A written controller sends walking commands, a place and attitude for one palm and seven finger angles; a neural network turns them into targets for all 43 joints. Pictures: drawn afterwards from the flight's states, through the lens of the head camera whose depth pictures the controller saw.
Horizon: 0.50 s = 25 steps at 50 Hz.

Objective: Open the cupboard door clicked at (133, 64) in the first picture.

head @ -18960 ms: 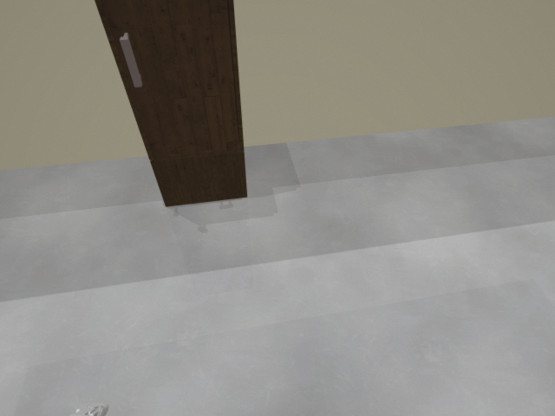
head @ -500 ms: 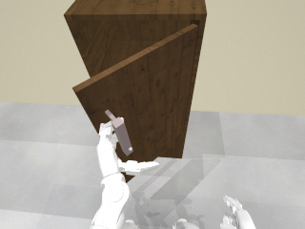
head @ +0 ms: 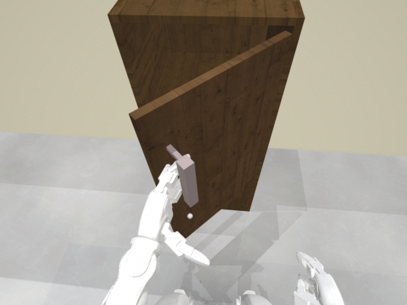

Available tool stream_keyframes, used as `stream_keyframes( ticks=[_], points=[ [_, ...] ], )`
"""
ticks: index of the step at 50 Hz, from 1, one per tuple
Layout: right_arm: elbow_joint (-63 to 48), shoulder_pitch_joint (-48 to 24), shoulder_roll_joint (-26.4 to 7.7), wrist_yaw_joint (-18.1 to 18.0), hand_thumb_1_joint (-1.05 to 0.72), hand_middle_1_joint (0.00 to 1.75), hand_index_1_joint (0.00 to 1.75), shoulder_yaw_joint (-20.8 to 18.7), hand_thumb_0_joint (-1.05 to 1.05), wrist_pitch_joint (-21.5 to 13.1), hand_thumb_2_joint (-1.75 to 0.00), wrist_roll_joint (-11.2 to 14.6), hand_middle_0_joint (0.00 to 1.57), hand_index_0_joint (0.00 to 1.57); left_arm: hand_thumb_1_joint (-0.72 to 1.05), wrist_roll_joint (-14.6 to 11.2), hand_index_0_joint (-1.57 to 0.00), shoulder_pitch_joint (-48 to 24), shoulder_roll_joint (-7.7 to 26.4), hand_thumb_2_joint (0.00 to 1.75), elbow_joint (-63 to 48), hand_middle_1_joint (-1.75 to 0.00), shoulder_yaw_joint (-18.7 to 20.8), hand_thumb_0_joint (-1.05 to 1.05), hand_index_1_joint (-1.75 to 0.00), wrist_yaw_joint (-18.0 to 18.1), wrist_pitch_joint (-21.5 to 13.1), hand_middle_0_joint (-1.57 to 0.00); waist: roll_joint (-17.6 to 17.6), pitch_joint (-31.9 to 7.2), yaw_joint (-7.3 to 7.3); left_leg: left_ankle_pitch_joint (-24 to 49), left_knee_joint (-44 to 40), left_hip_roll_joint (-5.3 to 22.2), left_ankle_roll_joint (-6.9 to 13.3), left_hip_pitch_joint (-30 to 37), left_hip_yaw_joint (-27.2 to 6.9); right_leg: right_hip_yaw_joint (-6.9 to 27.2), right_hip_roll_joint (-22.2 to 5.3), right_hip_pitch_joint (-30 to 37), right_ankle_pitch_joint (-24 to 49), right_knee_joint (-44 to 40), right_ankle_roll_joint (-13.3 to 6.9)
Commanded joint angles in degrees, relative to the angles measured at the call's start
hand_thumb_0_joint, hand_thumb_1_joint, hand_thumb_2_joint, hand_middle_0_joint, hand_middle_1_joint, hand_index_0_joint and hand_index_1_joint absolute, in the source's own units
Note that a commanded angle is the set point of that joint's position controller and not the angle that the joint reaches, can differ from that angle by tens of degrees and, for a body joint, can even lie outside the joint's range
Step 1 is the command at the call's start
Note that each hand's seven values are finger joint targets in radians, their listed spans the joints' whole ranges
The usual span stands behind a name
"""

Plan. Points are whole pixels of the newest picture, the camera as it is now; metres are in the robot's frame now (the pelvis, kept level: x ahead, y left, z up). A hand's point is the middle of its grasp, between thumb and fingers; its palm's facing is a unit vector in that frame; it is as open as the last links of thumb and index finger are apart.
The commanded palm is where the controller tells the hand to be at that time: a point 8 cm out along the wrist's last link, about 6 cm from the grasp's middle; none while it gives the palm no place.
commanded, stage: slide the hand sideways off the handle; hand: left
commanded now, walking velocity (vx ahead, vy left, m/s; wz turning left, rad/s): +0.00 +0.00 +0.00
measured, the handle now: (182, 176) +0.35 +0.07 +0.05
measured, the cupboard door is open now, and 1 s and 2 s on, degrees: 46 46 46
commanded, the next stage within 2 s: draw the hand back to the body in 0.98 s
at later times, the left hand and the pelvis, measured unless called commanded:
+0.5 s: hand (171, 239) +0.23 +0.07 +0.05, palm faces -0.09 -1.00 +0.01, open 16.4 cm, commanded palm +0.21 +0.13 +0.05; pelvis +0.01 +0.02 -0.01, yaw -1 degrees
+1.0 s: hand (140, 261) +0.20 +0.12 +0.04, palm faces -0.06 -1.00 -0.02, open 16.4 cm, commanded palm +0.17 +0.17 +0.05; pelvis +0.01 +0.00 -0.02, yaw -1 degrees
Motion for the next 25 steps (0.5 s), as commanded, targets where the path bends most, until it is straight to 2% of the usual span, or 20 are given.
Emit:
stream_keyframes(
  ticks=[1,2,3,5,7,8,10,11,12,14,17,19,20,24,25],
  points=[
    [-11.24,-3.01,-5.41,0.08,-0.90,0.30,0.30,-2.39,0.00,-3.33,-0.90,0.53,0.20,0.20,-0.50,-0.97,-0.15,-6.68,-6.84,0.30,-16.72,-0.30,-1.01,0.00,-0.30,1.88,-2.78,-0.15,-6.90,-13.35,-1.62,10.49,-8.11,0.43,-0.10,6.28,-3.54,3.66,-0.46,7.63,10.81,-8.32,1.48],
    [-11.59,-2.82,-5.67,0.29,-0.90,0.30,0.30,-2.51,0.00,-3.22,-0.90,0.20,0.20,0.20,-0.50,0.76,-0.15,-4.36,-5.17,0.30,-17.14,-0.30,-0.27,0.00,-0.30,3.28,-2.82,-0.15,-7.04,-13.46,-1.00,11.56,-7.91,0.54,-0.18,5.72,-3.61,3.61,-0.42,7.71,11.49,-7.41,1.25],
    [-12.12,-2.58,-5.50,0.63,-0.90,0.30,0.30,-2.66,0.00,-3.05,-0.90,-0.09,0.20,0.20,-0.50,2.31,-0.15,-3.81,-4.77,0.30,-19.35,-0.30,-0.41,0.00,-0.30,4.42,-3.10,-0.15,-6.02,-15.27,-0.78,12.65,-7.42,0.57,-0.22,5.96,-3.48,3.73,-0.55,7.64,12.51,-6.41,1.17],
    [-12.62,-2.02,-5.29,1.14,-0.90,0.30,0.30,-2.71,0.00,-2.63,-0.90,-0.28,0.20,0.20,-0.50,4.79,-0.15,-1.08,-4.35,0.30,-20.20,-0.30,-1.04,0.00,-0.30,5.76,-3.08,-0.15,-4.91,-14.35,-0.76,12.47,-7.00,0.66,-0.48,5.35,-3.50,3.74,-0.46,6.44,12.11,-5.53,0.93],
    [-13.48,-1.99,-5.29,1.34,-0.90,0.30,0.30,-2.78,0.00,-2.02,-0.90,-0.28,0.20,0.20,-0.50,6.21,-0.15,3.02,-3.47,0.30,-21.27,-0.30,-0.87,0.00,-0.30,6.29,-2.73,-0.15,-5.39,-14.43,-0.05,13.26,-7.06,0.83,-0.59,4.99,-3.65,3.81,-0.28,6.92,12.34,-5.19,0.63],
    [-14.00,-2.18,-5.08,1.41,-0.90,0.30,0.30,-2.68,0.00,-1.81,-0.90,-0.19,0.20,0.20,-0.50,6.57,-0.15,3.77,-4.61,0.30,-22.35,-0.30,-2.24,0.00,-0.30,6.22,-2.47,-0.15,-4.25,-14.25,-0.21,13.24,-7.07,0.99,-0.70,5.45,-3.55,3.74,-0.27,6.24,12.17,-5.03,0.69],
    [-14.56,-2.02,-5.03,1.32,-0.90,0.30,0.30,-2.58,0.00,-1.49,-0.90,0.00,0.20,0.20,-0.50,6.61,-0.15,4.08,-5.26,0.30,-24.34,-0.30,-3.47,0.00,-0.30,6.16,-1.97,-0.15,-3.85,-12.82,-0.82,12.00,-7.37,1.23,-0.96,5.73,-4.03,3.33,-0.18,5.13,10.62,-5.09,0.75],
    [-14.84,-2.15,-4.92,1.22,-0.90,0.30,0.30,-2.52,0.00,-1.47,-0.90,0.04,0.20,0.20,-0.50,6.39,-0.15,4.25,-5.35,0.30,-26.14,-0.30,-3.94,0.00,-0.30,6.08,-1.88,-0.15,-3.09,-13.39,-0.87,11.97,-7.35,1.25,-0.97,6.11,-4.18,3.34,-0.09,5.03,10.43,-5.01,0.72],
    [-15.19,-2.12,-4.96,1.06,-0.90,0.30,0.30,-2.57,0.00,-1.45,-0.90,0.08,0.20,0.20,-0.50,6.27,-0.15,6.15,-4.74,0.30,-27.13,-0.30,-3.37,0.00,-0.30,6.18,-1.68,-0.15,-4.01,-13.68,-0.54,13.04,-7.30,1.35,-0.96,6.16,-4.39,3.30,0.03,5.56,10.97,-4.86,0.64],
    [-15.52,-2.05,-4.78,0.94,-0.90,0.30,0.30,-2.45,0.00,-1.52,-0.90,0.18,0.20,0.20,-0.50,5.92,-0.15,7.98,-5.30,0.30,-28.82,-0.30,-4.23,0.00,-0.30,5.96,-1.52,-0.15,-3.32,-12.85,-0.88,12.94,-7.34,1.54,-1.21,6.53,-4.57,3.06,0.12,4.83,10.81,-4.77,0.81],
    [-15.85,-1.81,-4.82,0.77,-0.90,0.30,0.30,-2.34,0.00,-1.82,-0.90,0.15,0.20,0.20,-0.50,5.79,-0.15,11.94,-4.29,0.30,-30.61,-0.30,-3.88,0.00,-0.30,5.71,-1.57,-0.15,-4.44,-12.77,-0.72,13.90,-7.10,1.60,-1.33,5.84,-5.05,2.92,0.29,5.11,11.27,-4.21,0.77],
    [-16.22,-1.81,-4.80,0.88,-0.90,0.30,0.30,-2.25,0.00,-1.85,-0.90,0.11,0.20,0.20,-0.50,5.97,-0.15,14.00,-4.26,0.30,-31.77,-0.30,-4.50,0.00,-0.30,5.20,-1.68,-0.15,-3.15,-11.69,-0.87,13.03,-6.88,1.63,-1.51,5.49,-5.05,2.85,0.23,3.91,10.38,-3.96,0.89],
    [-16.15,-1.57,-4.86,0.80,-0.90,0.30,0.30,-2.24,0.00,-1.87,-0.90,0.07,0.20,0.20,-0.50,5.96,-0.15,13.83,-3.85,0.30,-31.77,-0.30,-4.19,0.00,-0.30,4.99,-1.69,-0.15,-4.57,-11.14,-1.27,11.93,-6.71,1.59,-1.41,4.73,-5.12,2.74,0.22,3.67,9.84,-4.00,0.96],
    [-16.26,-1.63,-4.94,0.38,-0.90,0.30,0.30,-2.18,0.00,-2.13,-0.90,0.01,0.20,0.20,-0.50,5.70,-0.15,15.31,-1.75,0.30,-32.88,-0.30,-2.58,0.00,-0.30,3.48,-1.74,-0.15,-4.33,-11.17,-1.25,10.54,-5.74,1.23,-1.15,3.16,-4.78,3.22,0.18,3.60,9.38,-3.79,1.02],
    [-16.28,-1.57,-4.92,0.21,-0.90,0.30,0.30,-2.22,0.00,-2.17,-0.90,0.05,0.20,0.20,-0.50,5.32,-0.15,16.13,-0.97,0.30,-33.50,-0.30,-1.40,0.00,-0.30,3.06,-1.88,-0.15,-4.04,-11.59,-0.84,10.45,-5.64,1.13,-1.16,3.09,-4.67,3.36,0.23,3.88,9.37,-3.75,0.95]
  ],
)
